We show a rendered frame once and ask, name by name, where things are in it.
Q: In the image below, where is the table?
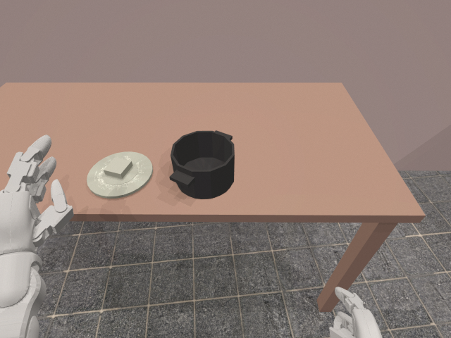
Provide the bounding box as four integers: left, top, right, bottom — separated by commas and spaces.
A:
0, 82, 426, 312

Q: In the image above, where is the lid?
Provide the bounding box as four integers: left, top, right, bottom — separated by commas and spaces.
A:
87, 151, 153, 199

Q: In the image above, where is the pot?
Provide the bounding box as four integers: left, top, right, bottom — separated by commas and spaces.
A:
170, 130, 235, 199

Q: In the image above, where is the left robot forearm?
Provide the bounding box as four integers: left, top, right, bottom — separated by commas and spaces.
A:
0, 251, 46, 338

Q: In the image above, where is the left robot hand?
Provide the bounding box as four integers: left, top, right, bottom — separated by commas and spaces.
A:
0, 134, 74, 255

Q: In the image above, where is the knob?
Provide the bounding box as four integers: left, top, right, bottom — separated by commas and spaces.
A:
104, 158, 133, 179

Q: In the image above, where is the right robot hand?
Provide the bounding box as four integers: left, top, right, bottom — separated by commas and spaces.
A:
329, 287, 382, 338

